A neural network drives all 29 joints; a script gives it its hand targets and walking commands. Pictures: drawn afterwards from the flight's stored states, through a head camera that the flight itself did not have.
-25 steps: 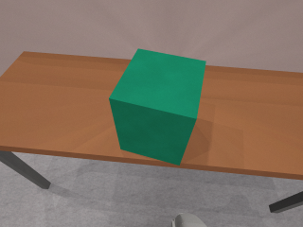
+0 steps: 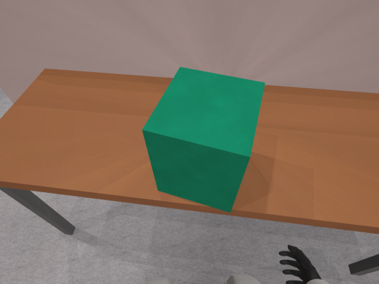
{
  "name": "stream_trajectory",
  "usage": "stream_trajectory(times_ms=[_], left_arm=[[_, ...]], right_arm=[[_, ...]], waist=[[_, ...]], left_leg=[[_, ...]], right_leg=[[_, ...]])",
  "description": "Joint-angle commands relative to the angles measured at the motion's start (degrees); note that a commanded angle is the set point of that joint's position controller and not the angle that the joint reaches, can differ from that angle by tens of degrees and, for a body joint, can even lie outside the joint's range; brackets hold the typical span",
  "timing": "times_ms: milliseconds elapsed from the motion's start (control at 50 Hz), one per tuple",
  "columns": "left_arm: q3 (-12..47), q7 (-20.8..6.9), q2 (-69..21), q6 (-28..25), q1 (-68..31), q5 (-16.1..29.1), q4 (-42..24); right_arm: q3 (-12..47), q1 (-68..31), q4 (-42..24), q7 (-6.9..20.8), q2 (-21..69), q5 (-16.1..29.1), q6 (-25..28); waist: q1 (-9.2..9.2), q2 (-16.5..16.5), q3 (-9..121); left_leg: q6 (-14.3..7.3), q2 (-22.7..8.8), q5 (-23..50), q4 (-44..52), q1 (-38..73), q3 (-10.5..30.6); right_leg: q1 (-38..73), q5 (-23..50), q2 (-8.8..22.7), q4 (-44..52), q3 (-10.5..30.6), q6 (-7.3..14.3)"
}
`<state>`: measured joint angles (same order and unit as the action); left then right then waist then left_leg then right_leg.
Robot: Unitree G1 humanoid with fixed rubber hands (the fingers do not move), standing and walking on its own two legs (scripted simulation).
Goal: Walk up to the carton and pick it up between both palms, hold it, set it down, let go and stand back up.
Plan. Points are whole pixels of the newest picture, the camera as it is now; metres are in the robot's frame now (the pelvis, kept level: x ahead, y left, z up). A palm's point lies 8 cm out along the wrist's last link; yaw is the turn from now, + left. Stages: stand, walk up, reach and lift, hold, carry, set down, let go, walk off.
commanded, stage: walk up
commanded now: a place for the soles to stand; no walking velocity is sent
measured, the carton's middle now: (206, 142) +0.42 -0.01 +0.03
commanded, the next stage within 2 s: none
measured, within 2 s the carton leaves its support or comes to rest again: neither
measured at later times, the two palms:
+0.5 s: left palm out of the picture +0.11 +0.27 -0.09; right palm out of the picture +0.08 -0.25 -0.12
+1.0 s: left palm (85, 271) +0.16 +0.26 -0.10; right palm out of the picture +0.02 -0.25 -0.13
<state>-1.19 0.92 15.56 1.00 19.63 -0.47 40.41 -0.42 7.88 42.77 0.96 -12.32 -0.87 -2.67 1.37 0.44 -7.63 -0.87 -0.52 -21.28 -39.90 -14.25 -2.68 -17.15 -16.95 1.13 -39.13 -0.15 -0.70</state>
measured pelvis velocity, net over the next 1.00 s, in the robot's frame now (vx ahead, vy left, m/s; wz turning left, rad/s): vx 0.01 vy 0.02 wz -0.24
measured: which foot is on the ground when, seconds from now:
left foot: down 0.00-1.00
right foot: down 0.00-1.00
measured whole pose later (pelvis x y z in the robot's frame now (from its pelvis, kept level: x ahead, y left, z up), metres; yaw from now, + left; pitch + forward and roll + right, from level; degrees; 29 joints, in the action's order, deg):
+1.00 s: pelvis +0.01 +0.02 -0.01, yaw -14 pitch -2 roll +1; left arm -1.9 1.0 14.8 0.9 17.6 -0.6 38.5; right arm 0.8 14.2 44.3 0.4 -16.6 -1.2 -2.4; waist -1.3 -0.6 -6.5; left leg -2.5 -3.1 -25.6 -41.7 -13.5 -13.7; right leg -22.1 -17.7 -2.7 -43.0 7.4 -0.3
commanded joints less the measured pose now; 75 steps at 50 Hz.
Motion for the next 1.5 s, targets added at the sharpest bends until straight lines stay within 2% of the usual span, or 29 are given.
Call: stream_trajectory(times_ms=[0,60,120,320,400,480,580,600,640,660,720,740,780,820,840,880,920,960,980,1000,1020,1040,1060,1100,1160,1300,1360,1420,1480], left_arm=[[-3.4,0.1,9.8,-2.8,1.3,-0.1,-6.5],[-3.3,0.0,9.7,-2.9,2.6,0.2,-6.2],[-3.1,0.0,9.7,-2.8,3.2,0.3,-6.6],[-3.5,0.3,9.7,-2.8,3.1,-0.1,-7.6],[-4.1,0.0,11.3,-2.5,1.5,-0.1,-8.6],[-3.4,0.1,9.8,-2.4,1.4,0.1,-7.8],[-3.5,0.3,8.2,-2.1,2.6,-0.3,-7.8],[-3.7,0.5,8.6,-2.1,2.5,-0.1,-7.6],[-4.0,0.4,8.8,-2.3,1.7,-0.2,-8.3],[-4.2,0.3,9.7,-2.3,2.6,-0.5,-8.2],[-5.2,0.7,13.1,-2.3,-0.5,-0.3,-8.9],[-4.9,0.8,13.3,-1.9,0.0,-0.3,-9.0],[-4.6,1.1,12.9,-1.5,-0.7,-0.3,-8.3],[-3.6,0.8,10.0,-1.6,-3.2,0.1,-8.6],[-3.6,0.6,9.3,-1.4,-4.8,0.4,-9.6],[-3.3,0.4,6.6,-1.4,-0.7,-0.1,-8.8],[-3.3,0.5,6.6,-1.8,-0.9,-0.2,-8.3],[-3.3,0.5,6.2,-2.7,1.2,-0.5,-8.5],[-4.0,0.6,8.0,-2.9,0.4,-0.6,-8.9],[-4.2,0.8,9.6,-3.0,1.7,-0.2,-8.3],[-4.5,1.1,11.1,-2.6,0.5,-0.3,-8.3],[-5.0,1.5,13.9,-2.0,2.1,-0.3,-6.8],[-4.6,1.5,12.5,-1.8,0.4,0.1,-6.9],[-3.5,1.6,10.1,-1.5,-3.7,0.1,-7.8],[-2.2,1.0,5.2,-1.7,-3.5,0.3,-8.1],[-3.4,1.4,7.9,-1.8,-0.6,0.0,-7.1],[-3.7,1.5,8.8,-1.6,-2.9,-0.2,-6.8],[-3.3,1.3,7.2,-1.2,-3.7,0.4,-7.0],[-3.3,1.0,7.0,-1.7,-3.1,0.2,-7.1]], right_arm=[[-3.2,-0.8,-5.9,-0.2,-11.7,0.7,0.9],[-2.7,-2.2,-5.8,-0.2,-11.5,0.3,1.7],[-2.5,-1.2,-5.9,-0.6,-11.6,0.2,2.0],[-1.7,-1.1,-5.8,-0.5,-13.4,0.0,1.1],[-1.4,1.5,-4.7,-0.3,-11.8,0.5,1.1],[-1.7,1.4,-5.0,-0.3,-13.6,-0.1,1.3],[-1.5,1.9,-4.3,-0.8,-15.0,0.3,1.2],[-1.9,2.5,-4.5,-0.9,-14.5,0.2,1.2],[-1.5,2.9,-4.3,-0.6,-15.1,0.0,0.9],[-1.6,2.8,-4.4,-0.6,-14.7,-0.1,0.7],[-1.0,5.0,-5.1,-0.1,-12.7,-0.3,0.4],[-1.0,5.2,-5.5,0.0,-11.8,-0.2,0.2],[-1.2,6.3,-5.2,-0.4,-12.1,-0.4,0.7],[-2.1,9.9,-4.1,-0.4,-15.0,-0.4,1.4],[-3.0,11.6,-3.9,-0.7,-17.3,0.3,2.0],[-2.6,5.8,-3.9,-1.2,-17.1,-0.1,2.1],[-2.4,5.4,-3.4,-1.1,-15.8,-0.6,1.8],[-1.8,4.0,-4.0,-1.2,-14.3,-0.9,1.6],[-1.4,6.1,-4.1,-0.9,-14.1,0.2,1.6],[-1.5,6.0,-4.2,-0.6,-13.7,0.3,1.1],[-1.1,6.7,-5.2,-0.6,-12.9,0.2,0.3],[-1.2,5.8,-5.1,-0.8,-12.5,-0.3,-0.1],[-1.2,7.2,-5.3,-0.8,-12.3,-0.2,0.3],[-1.8,10.8,-3.9,-0.6,-14.1,-0.2,0.9],[-2.0,7.9,-3.0,-1.0,-15.4,0.4,1.5],[-1.5,6.0,-4.4,-1.2,-14.5,0.4,0.2],[-1.3,6.8,-3.8,-0.9,-14.0,0.1,-0.4],[-1.3,6.4,-3.7,-1.1,-15.0,0.1,-0.1],[-1.9,4.9,-3.5,-0.9,-15.7,-0.6,-0.2]], waist=[[-2.02,-3.6,3.7],[-1.19,-6.3,6.7],[-1.5,0.3,10.0],[-1.49,-1.9,7.2],[-1.93,5.5,6.0],[-1.56,1.9,6.9],[-1.88,-3.5,6.5],[-1.21,-0.2,4.8],[-1.49,-3.5,5.2],[-0.95,0.6,7.0],[-1.88,7.7,6.1],[-1.77,6.1,5.0],[-2.48,8.1,6.7],[-3.92,3.7,8.2],[-5.22,0.6,7.9],[-2.36,-3.2,6.6],[-2.14,-5.1,5.9],[-0.44,-3.8,6.6],[-1.78,-1.4,10.3],[-0.64,-2.5,10.6],[-1.64,3.2,11.1],[-0.78,6.7,8.3],[-1.99,4.1,8.5],[-4.33,3.1,7.8],[-3.06,-0.8,9.1],[-1.48,0.2,10.1],[-2.08,0.5,9.8],[-2.09,-2.5,6.0],[-2.22,-2.2,3.8]], left_leg=[[-1.7,-4.5,-2.6,14.5,-1.6,7.3],[-3.2,-6.9,7.5,13.6,2.8,7.7],[-3.2,-6.6,9.8,12.9,3.5,5.7],[-3.2,-6.8,4.8,11.8,1.3,3.8],[-2.8,-6.1,3.0,11.1,2.6,2.2],[-3.1,-7.0,0.7,13.3,3.1,2.7],[-7.8,-14.2,1.3,16.8,-2.4,5.0],[-6.8,-13.4,0.9,16.6,-5.6,4.3],[-4.8,-10.3,1.7,12.8,-3.5,1.1],[-3.4,-8.6,2.8,10.2,-1.7,-1.7],[-0.6,-2.1,-1.9,1.5,0.7,-0.7],[-0.3,-1.1,-3.0,1.4,0.7,-0.4],[-1.2,-2.5,-1.7,5.1,5.1,0.9],[-2.2,-6.6,1.8,12.8,9.3,3.5],[-5.4,-12.9,-0.3,18.1,6.6,8.4],[-12.0,-20.7,10.1,19.5,1.7,11.4],[-9.4,-18.4,17.8,17.5,1.6,5.8],[-5.6,-12.9,19.9,10.2,-2.1,-0.7],[-2.6,-9.3,19.7,4.9,-2.6,-2.4],[-1.1,-5.8,12.9,2.6,-2.3,-1.9],[-0.4,-3.1,5.3,-0.2,1.0,-0.7],[-0.1,-2.4,1.2,1.7,3.4,0.9],[-0.4,-2.4,1.0,3.0,5.4,1.6],[-1.6,-5.9,8.2,9.7,10.3,2.1],[-7.9,-15.1,23.1,15.1,7.3,2.7],[-2.8,-8.9,17.7,8.2,4.6,-3.6],[-3.3,-8.2,11.7,8.9,5.6,-1.9],[-7.1,-14.4,5.7,16.2,-0.5,0.2],[-6.1,-13.3,4.1,15.4,-0.2,-2.4]], right_leg=[[-2.1,3.1,4.6,10.3,9.5,4.2],[-1.2,10.8,3.1,7.4,6.5,3.4],[0.4,14.0,3.0,7.2,7.0,3.3],[-2.8,11.6,3.3,5.9,12.0,4.2],[-6.0,5.6,4.2,10.2,15.2,4.6],[-7.2,2.5,2.4,8.2,13.8,4.2],[-2.6,6.1,-2.6,-0.8,6.2,2.4],[-0.4,7.0,-2.0,0.8,7.6,2.6],[-1.3,10.4,-0.6,1.9,11.0,3.4],[-2.2,13.3,0.4,3.4,12.7,4.3],[-8.1,3.8,6.8,13.4,27.7,10.2],[-9.0,2.0,7.9,15.3,30.9,10.5],[-11.1,1.2,6.1,14.6,27.4,8.8],[-13.5,-0.7,0.9,7.8,20.0,5.5],[-12.0,2.5,-3.9,-2.2,11.5,2.5],[-7.8,-3.9,-4.3,-9.0,5.6,1.1],[-6.3,-5.4,-3.1,-5.3,5.0,1.7],[0.9,13.5,0.5,4.5,9.6,3.4],[5.1,23.6,2.8,4.4,14.3,5.0],[3.7,21.7,6.3,5.8,22.0,8.5],[-2.0,17.1,8.9,9.9,29.1,11.9],[-4.2,16.8,9.7,11.6,31.4,12.2],[-6.7,13.0,8.9,13.0,31.5,11.7],[-11.1,10.4,4.6,8.5,22.9,7.1],[-6.3,11.9,-3.4,-3.8,6.3,1.8],[-1.4,22.0,2.0,2.2,14.5,5.4],[-4.5,16.4,1.6,2.0,15.4,6.0],[-2.9,11.7,-3.0,-3.0,9.1,3.2],[-4.9,10.8,-2.2,-1.6,9.0,2.5]])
